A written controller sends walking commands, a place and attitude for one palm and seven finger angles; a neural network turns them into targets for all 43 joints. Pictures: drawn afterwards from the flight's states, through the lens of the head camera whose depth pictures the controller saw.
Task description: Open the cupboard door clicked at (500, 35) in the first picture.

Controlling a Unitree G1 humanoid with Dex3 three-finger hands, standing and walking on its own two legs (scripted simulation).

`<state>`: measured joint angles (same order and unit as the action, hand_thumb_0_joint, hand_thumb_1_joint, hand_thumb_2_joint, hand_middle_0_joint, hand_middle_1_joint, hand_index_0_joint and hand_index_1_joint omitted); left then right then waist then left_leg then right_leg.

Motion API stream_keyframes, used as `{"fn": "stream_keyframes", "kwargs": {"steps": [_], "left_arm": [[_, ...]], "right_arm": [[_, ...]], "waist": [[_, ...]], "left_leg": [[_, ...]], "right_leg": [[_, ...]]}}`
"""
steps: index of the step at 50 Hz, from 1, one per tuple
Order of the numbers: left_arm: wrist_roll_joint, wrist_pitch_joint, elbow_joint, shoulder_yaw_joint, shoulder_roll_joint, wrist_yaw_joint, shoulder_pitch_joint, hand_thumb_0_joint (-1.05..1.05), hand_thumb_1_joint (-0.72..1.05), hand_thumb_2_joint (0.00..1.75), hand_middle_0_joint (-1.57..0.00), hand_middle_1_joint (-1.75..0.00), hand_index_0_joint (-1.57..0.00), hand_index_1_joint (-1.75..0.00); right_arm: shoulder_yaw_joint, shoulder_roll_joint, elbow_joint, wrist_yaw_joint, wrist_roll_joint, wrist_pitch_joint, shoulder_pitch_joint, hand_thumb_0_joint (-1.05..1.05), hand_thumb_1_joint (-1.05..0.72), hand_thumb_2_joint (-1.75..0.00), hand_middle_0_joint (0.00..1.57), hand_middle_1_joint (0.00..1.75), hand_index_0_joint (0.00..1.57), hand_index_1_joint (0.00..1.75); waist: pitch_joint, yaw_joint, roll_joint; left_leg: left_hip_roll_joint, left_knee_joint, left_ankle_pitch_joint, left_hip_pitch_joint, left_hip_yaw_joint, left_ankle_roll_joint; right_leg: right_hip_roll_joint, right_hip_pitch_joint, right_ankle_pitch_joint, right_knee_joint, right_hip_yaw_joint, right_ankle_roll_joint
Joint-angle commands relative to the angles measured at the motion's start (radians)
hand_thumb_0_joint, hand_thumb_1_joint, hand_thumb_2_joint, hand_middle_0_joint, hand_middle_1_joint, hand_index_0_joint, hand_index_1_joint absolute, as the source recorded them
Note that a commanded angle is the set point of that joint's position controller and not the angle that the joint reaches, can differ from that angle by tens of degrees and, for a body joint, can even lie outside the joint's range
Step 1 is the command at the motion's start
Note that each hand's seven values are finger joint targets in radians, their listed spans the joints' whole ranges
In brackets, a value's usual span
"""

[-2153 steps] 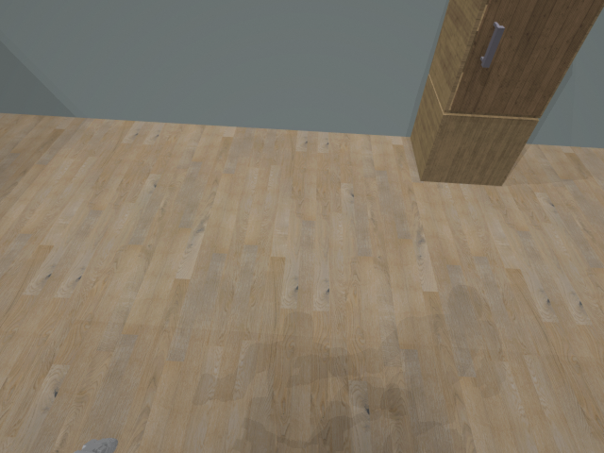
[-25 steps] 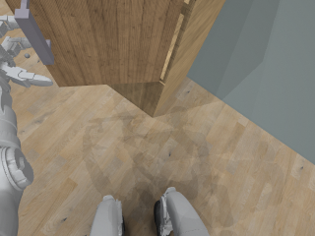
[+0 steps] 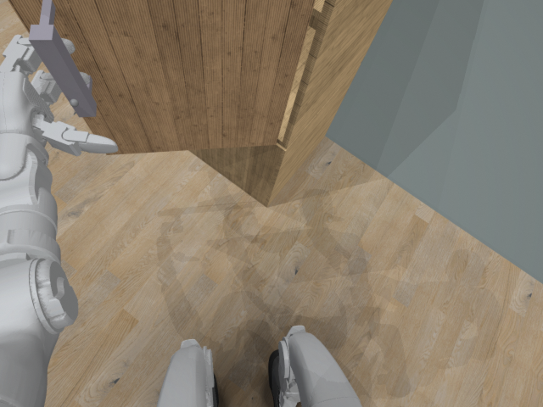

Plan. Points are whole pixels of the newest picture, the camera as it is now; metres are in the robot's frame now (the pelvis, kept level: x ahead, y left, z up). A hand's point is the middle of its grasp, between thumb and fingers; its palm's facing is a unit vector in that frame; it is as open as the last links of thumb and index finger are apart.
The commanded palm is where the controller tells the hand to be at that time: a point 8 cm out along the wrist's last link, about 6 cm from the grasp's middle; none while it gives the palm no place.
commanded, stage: slide the fingers in behind the handle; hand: left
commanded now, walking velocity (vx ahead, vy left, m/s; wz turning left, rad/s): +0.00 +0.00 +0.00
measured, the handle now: (69, 64) +0.58 +0.24 +0.05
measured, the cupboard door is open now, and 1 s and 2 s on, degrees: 45 45 73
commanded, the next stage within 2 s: close the thumb around the handle in 0.38 s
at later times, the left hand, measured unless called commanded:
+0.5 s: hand (81, 102) +0.52 +0.21 +0.05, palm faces +0.06 -1.00 -0.02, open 14.0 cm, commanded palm +0.50 +0.25 +0.05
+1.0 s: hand (81, 100) +0.52 +0.21 +0.05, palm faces +0.07 -1.00 -0.02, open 7.3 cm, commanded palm +0.50 +0.25 +0.05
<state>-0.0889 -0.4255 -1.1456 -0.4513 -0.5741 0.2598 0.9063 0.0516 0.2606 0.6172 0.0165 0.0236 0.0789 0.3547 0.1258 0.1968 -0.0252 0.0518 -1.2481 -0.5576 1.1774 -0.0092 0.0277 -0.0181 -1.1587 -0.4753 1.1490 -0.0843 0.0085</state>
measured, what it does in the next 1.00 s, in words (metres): stands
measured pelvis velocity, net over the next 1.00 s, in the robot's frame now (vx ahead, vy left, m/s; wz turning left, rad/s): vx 0.00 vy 0.00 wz -0.01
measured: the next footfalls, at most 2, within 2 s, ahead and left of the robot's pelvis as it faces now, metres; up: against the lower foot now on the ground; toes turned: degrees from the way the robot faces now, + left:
none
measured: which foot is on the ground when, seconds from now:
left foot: down 0.00-1.00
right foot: down 0.00-1.00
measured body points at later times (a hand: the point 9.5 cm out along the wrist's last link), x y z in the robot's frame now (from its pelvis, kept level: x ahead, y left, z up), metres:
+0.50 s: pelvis +0.00 +0.00 +0.00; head +0.17 +0.03 +0.42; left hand +0.51 +0.27 +0.05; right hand +0.00 -0.26 -0.11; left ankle +0.00 +0.10 -0.63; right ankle +0.03 -0.12 -0.63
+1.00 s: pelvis +0.00 +0.00 +0.00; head +0.17 +0.03 +0.42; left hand +0.51 +0.27 +0.05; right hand +0.01 -0.26 -0.11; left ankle +0.00 +0.10 -0.63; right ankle +0.03 -0.12 -0.63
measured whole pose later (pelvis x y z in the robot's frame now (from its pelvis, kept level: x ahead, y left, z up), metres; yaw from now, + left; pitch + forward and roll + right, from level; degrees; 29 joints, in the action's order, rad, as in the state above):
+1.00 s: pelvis +0.00 +0.00 +0.00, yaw +0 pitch +28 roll -4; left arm -0.08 -0.44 -1.15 -0.45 -0.56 0.24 0.90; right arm 0.05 0.26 0.61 0.02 0.03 0.08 0.36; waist 0.13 0.20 -0.03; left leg 0.05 -1.24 -0.56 1.17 0.00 0.03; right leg -0.02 -1.16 -0.48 1.15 -0.07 0.01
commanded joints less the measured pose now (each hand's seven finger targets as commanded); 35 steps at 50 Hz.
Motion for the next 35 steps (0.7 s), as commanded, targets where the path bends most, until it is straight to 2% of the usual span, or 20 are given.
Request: {"fn": "stream_keyframes", "kwargs": {"steps": [1, 2, 3, 5, 7, 8, 10, 11, 13, 14, 18, 20, 21, 22, 23, 24, 26, 28, 33, 35], "left_arm": [[-0.004, -0.062, 0.188, -0.012, -0.238, -0.003, 0.413, 0.0, -0.5, 0.3, -0.3, -1.2, -0.3, -1.2], [-0.004, -0.069, 0.199, -0.026, -0.256, -0.003, 0.415, 0.0, -0.5, 0.3, -0.3, -1.2, -0.3, -1.2], [0.005, -0.073, 0.205, -0.046, -0.285, -0.004, 0.396, 0.0, -0.5, 0.3, -0.3, -1.2, -0.3, -1.2], [0.0, -0.073, 0.199, 0.002, -0.222, 0.0, 0.412, 0.0, -0.5, 0.3, -0.3, -1.2, -0.3, -1.2], [-0.005, -0.083, 0.212, -0.029, -0.261, -0.003, 0.414, 0.0, -0.5, 0.3, -0.3, -1.2, -0.3, -1.2], [-0.003, -0.081, 0.206, -0.022, -0.25, -0.002, 0.398, 0.0, -0.5, 0.3, -0.3, -1.2, -0.3, -1.2], [-0.004, -0.079, 0.187, -0.03, -0.258, -0.001, 0.39, 0.0, -0.5, 0.3, -0.3, -1.2, -0.3, -1.2], [-0.007, -0.079, 0.2, -0.003, -0.23, 0.001, 0.411, 0.0, -0.5, 0.3, -0.3, -1.2, -0.3, -1.2], [-0.006, -0.084, 0.203, -0.012, -0.241, -0.002, 0.422, 0.0, -0.5, 0.3, -0.3, -1.2, -0.3, -1.2], [-0.004, -0.08, 0.189, -0.001, -0.225, -0.002, 0.422, 0.0, -0.5, 0.3, -0.3, -1.2, -0.3, -1.2], [0.001, -0.083, 0.2, -0.016, -0.249, -0.008, 0.436, 0.0, -0.5, 0.3, -0.3, -1.2, -0.3, -1.2], [0.003, -0.079, 0.184, -0.013, -0.236, -0.012, 0.415, 0.0, -0.5, 0.3, -0.3, -1.2, -0.3, -1.2], [-0.001, -0.081, 0.212, 0.003, -0.216, -0.012, 0.434, 0.0, -0.5, 0.3, -0.3, -1.2, -0.3, -1.2], [-0.003, -0.09, 0.226, -0.017, -0.237, -0.013, 0.427, 0.0, -0.5, 0.3, -0.3, -1.2, -0.3, -1.2], [0.001, -0.091, 0.227, -0.009, -0.228, -0.016, 0.422, 0.0, -0.5, 0.3, -0.3, -1.2, -0.3, -1.2], [-0.003, -0.086, 0.205, 0.006, -0.198, -0.017, 0.401, 0.0, -0.5, 0.3, -0.3, -1.2, -0.3, -1.2], [0.0, -0.074, 0.17, -0.003, -0.21, -0.024, 0.392, 0.0, -0.39, 0.35, -0.31, -1.21, -0.31, -1.21], [0.005, -0.083, 0.205, -0.001, -0.215, -0.029, 0.417, 0.0, -0.28, 0.4, -0.32, -1.22, -0.32, -1.22], [0.006, -0.084, 0.178, -0.03, -0.25, -0.026, 0.389, 0.0, 0.0, 0.52, -0.34, -1.25, -0.34, -1.25], [0.007, -0.089, 0.2, -0.028, -0.251, -0.02, 0.386, 0.0, 0.12, 0.56, -0.34, -1.27, -0.34, -1.27]], "right_arm": [[-0.066, 0.197, -0.031, -0.015, 0.006, -0.004, 0.195, 0.0, -0.9, -0.9, 0.2, 0.3, 0.2, 0.3], [-0.065, 0.199, -0.032, -0.017, 0.008, -0.005, 0.198, 0.0, -0.9, -0.9, 0.2, 0.3, 0.2, 0.3], [-0.066, 0.2, -0.036, -0.018, 0.007, -0.002, 0.197, 0.0, -0.9, -0.9, 0.2, 0.3, 0.2, 0.3], [-0.065, 0.191, -0.034, -0.015, 0.006, -0.005, 0.188, 0.0, -0.9, -0.9, 0.2, 0.3, 0.2, 0.3], [-0.065, 0.198, -0.035, -0.018, 0.006, -0.006, 0.194, 0.0, -0.9, -0.9, 0.2, 0.3, 0.2, 0.3], [-0.065, 0.196, -0.038, -0.015, 0.007, -0.006, 0.193, 0.0, -0.9, -0.9, 0.2, 0.3, 0.2, 0.3], [-0.065, 0.197, -0.036, -0.017, 0.005, -0.005, 0.191, 0.0, -0.9, -0.9, 0.2, 0.3, 0.2, 0.3], [-0.064, 0.195, -0.037, -0.016, 0.004, -0.007, 0.186, 0.0, -0.9, -0.9, 0.2, 0.3, 0.2, 0.3], [-0.066, 0.199, -0.032, -0.017, 0.006, -0.008, 0.189, 0.0, -0.9, -0.9, 0.2, 0.3, 0.2, 0.3], [-0.067, 0.198, -0.03, -0.017, 0.005, -0.007, 0.191, 0.0, -0.9, -0.9, 0.2, 0.3, 0.2, 0.3], [-0.066, 0.201, -0.028, -0.018, 0.009, -0.007, 0.197, 0.0, -0.9, -0.9, 0.2, 0.3, 0.2, 0.3], [-0.067, 0.199, -0.029, -0.017, 0.009, -0.005, 0.2, 0.0, -0.9, -0.9, 0.2, 0.3, 0.2, 0.3], [-0.069, 0.197, -0.029, -0.014, 0.01, -0.007, 0.197, 0.0, -0.9, -0.9, 0.2, 0.3, 0.2, 0.3], [-0.07, 0.198, -0.032, -0.014, 0.012, -0.007, 0.202, 0.0, -0.9, -0.9, 0.2, 0.3, 0.2, 0.3], [-0.071, 0.198, -0.029, -0.013, 0.012, -0.005, 0.202, 0.0, -0.9, -0.9, 0.2, 0.3, 0.2, 0.3], [-0.072, 0.194, -0.031, -0.01, 0.009, -0.005, 0.199, 0.0, -0.9, -0.9, 0.2, 0.3, 0.2, 0.3], [-0.068, 0.198, -0.03, -0.012, 0.008, -0.001, 0.197, 0.0, -0.9, -0.9, 0.2, 0.3, 0.2, 0.3], [-0.068, 0.196, -0.032, -0.013, 0.01, -0.003, 0.197, 0.0, -0.9, -0.9, 0.2, 0.3, 0.2, 0.3], [-0.065, 0.197, -0.038, -0.014, 0.009, -0.003, 0.195, 0.0, -0.9, -0.9, 0.2, 0.3, 0.2, 0.3], [-0.066, 0.194, -0.041, -0.013, 0.009, -0.004, 0.193, 0.0, -0.9, -0.9, 0.2, 0.3, 0.2, 0.3]], "waist": [[0.517, 0.012, -0.162], [0.533, 0.009, -0.171], [0.553, -0.008, -0.176], [0.52, 0.009, -0.179], [0.528, 0.003, -0.181], [0.549, -0.003, -0.189], [0.525, -0.003, -0.162], [0.517, 0.01, -0.168], [0.533, 0.009, -0.189], [0.517, 0.015, -0.168], [0.539, 0.008, -0.196], [0.534, 0.006, -0.181], [0.546, 0.012, -0.2], [0.569, -0.001, -0.203], [0.583, 0.002, -0.2], [0.555, 0.001, -0.202], [0.506, 0.008, -0.146], [0.536, 0.002, -0.191], [0.516, 0.0, -0.138], [0.537, -0.01, -0.169]], "left_leg": [[-0.017, 0.127, 0.462, -0.401, -0.06, -0.001], [-0.018, 0.125, 0.484, -0.415, -0.063, -0.002], [-0.018, 0.126, 0.492, -0.418, -0.061, -0.005], [-0.018, 0.125, 0.472, -0.412, -0.058, -0.003], [-0.017, 0.128, 0.488, -0.427, -0.064, -0.003], [-0.018, 0.127, 0.492, -0.429, -0.061, -0.005], [-0.017, 0.129, 0.473, -0.405, -0.06, -0.004], [-0.018, 0.132, 0.463, -0.408, -0.06, -0.003], [-0.016, 0.129, 0.47, -0.428, -0.065, -0.005], [-0.015, 0.13, 0.466, -0.427, -0.068, -0.005], [-0.014, 0.127, 0.501, -0.446, -0.072, -0.009], [-0.014, 0.127, 0.514, -0.447, -0.075, -0.01], [-0.014, 0.125, 0.514, -0.458, -0.072, -0.01], [-0.013, 0.123, 0.538, -0.478, -0.076, -0.013], [-0.011, 0.125, 0.559, -0.494, -0.08, -0.016], [-0.014, 0.126, 0.543, -0.48, -0.075, -0.015], [-0.014, 0.133, 0.484, -0.426, -0.07, -0.008], [-0.015, 0.136, 0.509, -0.457, -0.072, -0.011], [-0.019, 0.133, 0.468, -0.392, -0.06, -0.003], [-0.019, 0.134, 0.488, -0.415, -0.061, -0.007]], "right_leg": [[-0.032, 0.251, 0.322, -0.114, 0.045, 0.009], [-0.033, 0.251, 0.335, -0.105, 0.042, 0.013], [-0.031, 0.264, 0.341, -0.102, 0.045, 0.013], [-0.031, 0.244, 0.327, -0.108, 0.044, 0.011], [-0.033, 0.246, 0.331, -0.104, 0.042, 0.015], [-0.033, 0.251, 0.334, -0.105, 0.044, 0.013], [-0.032, 0.261, 0.328, -0.108, 0.044, 0.012], [-0.031, 0.252, 0.321, -0.11, 0.043, 0.01], [-0.031, 0.228, 0.311, -0.106, 0.041, 0.011], [-0.031, 0.223, 0.306, -0.108, 0.039, 0.011], [-0.03, 0.214, 0.32, -0.099, 0.037, 0.013], [-0.031, 0.217, 0.328, -0.098, 0.034, 0.013], [-0.031, 0.214, 0.328, -0.1, 0.035, 0.011], [-0.032, 0.218, 0.336, -0.092, 0.033, 0.017], [-0.031, 0.219, 0.347, -0.094, 0.032, 0.014], [-0.033, 0.212, 0.338, -0.1, 0.033, 0.013], [-0.033, 0.224, 0.313, -0.109, 0.034, 0.01], [-0.031, 0.223, 0.324, -0.104, 0.034, 0.013], [-0.031, 0.266, 0.332, -0.105, 0.043, 0.01], [-0.031, 0.269, 0.34, -0.101, 0.041, 0.013]]}}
